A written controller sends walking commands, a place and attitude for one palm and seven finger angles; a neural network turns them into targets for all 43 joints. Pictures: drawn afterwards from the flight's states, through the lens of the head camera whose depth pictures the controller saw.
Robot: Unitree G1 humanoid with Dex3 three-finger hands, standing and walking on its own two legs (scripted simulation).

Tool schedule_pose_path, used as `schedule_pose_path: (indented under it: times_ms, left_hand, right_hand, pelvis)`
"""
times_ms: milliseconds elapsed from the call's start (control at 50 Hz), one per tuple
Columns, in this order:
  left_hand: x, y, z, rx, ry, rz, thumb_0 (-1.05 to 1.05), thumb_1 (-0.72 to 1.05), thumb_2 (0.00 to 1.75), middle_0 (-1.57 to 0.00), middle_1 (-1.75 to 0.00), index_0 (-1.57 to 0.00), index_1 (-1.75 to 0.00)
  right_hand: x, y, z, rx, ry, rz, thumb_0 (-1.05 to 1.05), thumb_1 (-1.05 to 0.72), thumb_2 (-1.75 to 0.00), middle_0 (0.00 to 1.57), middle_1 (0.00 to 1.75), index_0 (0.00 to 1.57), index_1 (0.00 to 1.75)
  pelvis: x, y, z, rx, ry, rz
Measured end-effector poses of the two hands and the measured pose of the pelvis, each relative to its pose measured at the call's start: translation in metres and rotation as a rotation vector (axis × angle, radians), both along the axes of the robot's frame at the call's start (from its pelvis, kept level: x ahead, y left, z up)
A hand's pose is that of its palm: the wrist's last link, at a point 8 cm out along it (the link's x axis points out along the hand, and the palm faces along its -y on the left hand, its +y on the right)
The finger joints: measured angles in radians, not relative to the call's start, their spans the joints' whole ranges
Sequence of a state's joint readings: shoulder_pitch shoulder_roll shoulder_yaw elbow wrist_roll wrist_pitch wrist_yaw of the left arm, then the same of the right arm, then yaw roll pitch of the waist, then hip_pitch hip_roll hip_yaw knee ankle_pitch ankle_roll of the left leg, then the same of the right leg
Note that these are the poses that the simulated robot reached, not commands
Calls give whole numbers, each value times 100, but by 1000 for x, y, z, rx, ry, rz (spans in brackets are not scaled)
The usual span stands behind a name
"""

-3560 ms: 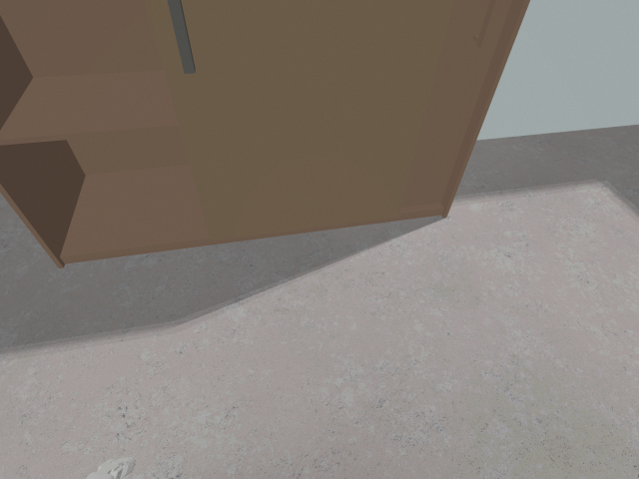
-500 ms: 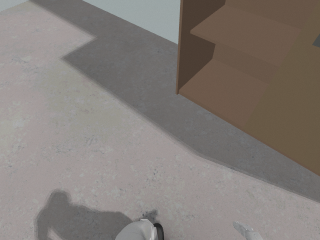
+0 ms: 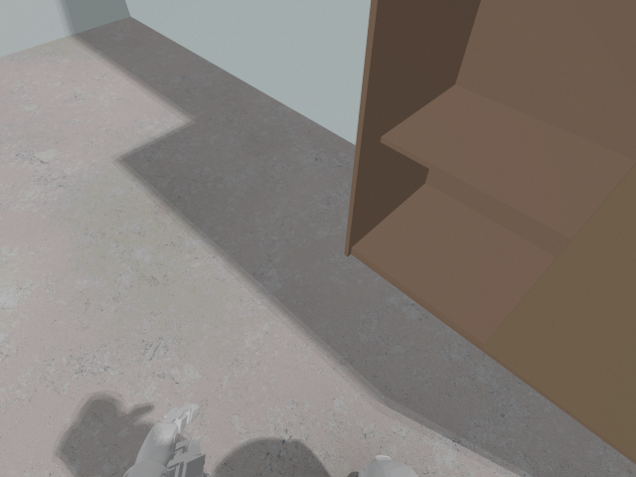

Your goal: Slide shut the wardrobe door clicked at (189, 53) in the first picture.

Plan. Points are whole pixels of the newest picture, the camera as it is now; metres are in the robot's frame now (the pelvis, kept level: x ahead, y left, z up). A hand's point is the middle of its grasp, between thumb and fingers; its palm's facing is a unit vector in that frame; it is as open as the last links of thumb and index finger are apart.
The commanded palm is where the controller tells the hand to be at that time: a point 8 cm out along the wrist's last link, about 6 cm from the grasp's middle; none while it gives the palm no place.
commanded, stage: turn to face it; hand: right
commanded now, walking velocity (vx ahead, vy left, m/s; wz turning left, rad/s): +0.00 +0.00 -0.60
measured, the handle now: out of the picture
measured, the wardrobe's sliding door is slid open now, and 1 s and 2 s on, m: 0.57 0.57 0.57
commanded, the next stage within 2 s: take the last steps up to it in 1.46 s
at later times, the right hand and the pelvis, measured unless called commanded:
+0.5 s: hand (489, 471) +0.16 -0.24 -0.15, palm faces +0.18 +0.97 -0.19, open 7.3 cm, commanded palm none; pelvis +0.07 -0.04 +0.01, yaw -9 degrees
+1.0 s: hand out of the picture +0.03 -0.20 -0.14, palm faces +0.50 +0.82 -0.28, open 7.3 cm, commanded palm none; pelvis +0.06 +0.01 +0.01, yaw -30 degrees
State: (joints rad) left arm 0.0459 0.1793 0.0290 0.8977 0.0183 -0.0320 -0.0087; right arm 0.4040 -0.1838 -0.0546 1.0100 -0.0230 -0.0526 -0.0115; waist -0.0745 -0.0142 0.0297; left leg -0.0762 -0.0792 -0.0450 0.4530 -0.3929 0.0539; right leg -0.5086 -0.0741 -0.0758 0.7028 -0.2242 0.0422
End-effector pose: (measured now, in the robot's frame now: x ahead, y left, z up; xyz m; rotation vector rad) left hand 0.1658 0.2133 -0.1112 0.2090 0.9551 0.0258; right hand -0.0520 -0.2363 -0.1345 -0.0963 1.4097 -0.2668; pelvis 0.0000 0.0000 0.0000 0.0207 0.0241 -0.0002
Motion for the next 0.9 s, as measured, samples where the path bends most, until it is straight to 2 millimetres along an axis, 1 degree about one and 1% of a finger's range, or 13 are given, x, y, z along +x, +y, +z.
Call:
schedule_pose_path:
  times_ms: [40,100,140,200,260,320,420,540,620,700,740,820,900]
  left_hand:
    - [18,-12,-2,15,-19,-1,0,91,90,-19,-30,-20,-30]
    - [20,-25,0,26,1,17,0,91,90,-19,-30,-20,-30]
    - [8,-30,2,36,45,46,0,91,90,-20,-30,-20,-30]
    - [-19,-34,1,55,147,83,-1,91,90,-20,-30,-20,-30]
    - [-40,-24,2,93,229,118,-2,94,90,-20,-30,-20,-30]
    - [-60,-18,2,113,309,130,-2,94,90,-20,-30,-20,-30]
    - [-83,-12,0,115,390,143,-1,93,90,-20,-30,-20,-30]
    - [-89,-7,-10,87,436,121,0,91,90,-20,-30,-20,-30]
    - [-79,2,-20,65,444,78,0,91,90,-20,-30,-20,-30]
    - [-56,17,-35,41,424,20,0,91,90,-20,-30,-20,-30]
    - [-39,23,-38,39,402,-10,0,91,90,-20,-30,-20,-30]
    - [0,32,-31,53,348,-96,0,91,90,-20,-30,-20,-30]
    - [36,33,-24,82,305,-182,0,91,90,-19,-30,-20,-30]
  right_hand:
    - [7,-8,-12,20,38,-8,0,-91,-90,20,30,20,30]
    - [28,-17,-21,40,58,3,0,-91,-90,20,30,20,30]
    - [49,-22,-21,51,42,19,0,-91,-90,20,30,20,30]
    - [87,-28,-16,67,-26,26,1,-91,-90,20,30,20,30]
    - [122,-34,-11,71,-103,30,0,-91,-90,20,30,20,30]
    - [148,-41,-7,61,-161,26,0,-91,-90,20,30,20,30]
    - [177,-49,0,29,-218,13,0,-91,-90,20,30,20,30]
    - [197,-52,14,-24,-269,-5,0,-91,-90,20,30,20,30]
    - [201,-46,25,-65,-307,-28,0,-91,-90,20,30,20,30]
    - [191,-36,33,-116,-341,-69,0,-91,-90,20,30,20,30]
    - [178,-30,36,-138,-333,-92,0,-91,-90,20,30,20,30]
    - [142,-19,44,-154,-301,-172,0,-91,-90,20,30,20,30]
    - [106,-9,41,-153,-266,-250,0,-91,-90,20,30,20,30]
  pelvis:
    - [20,-12,-7,8,-12,2]
    - [39,-24,-7,-5,-39,18]
    - [49,-31,-2,-1,-50,14]
    - [56,-40,6,11,-51,-17]
    - [60,-47,10,16,-42,-43]
    - [63,-49,11,14,-31,-72]
    - [69,-47,12,11,-17,-124]
    - [71,-36,10,4,-4,-186]
    - [70,-24,8,-3,2,-234]
    - [69,-6,2,-24,6,-279]
    - [68,1,2,-24,-6,-302]
    - [68,10,9,-46,-20,-378]
    - [67,14,11,-59,-27,-443]
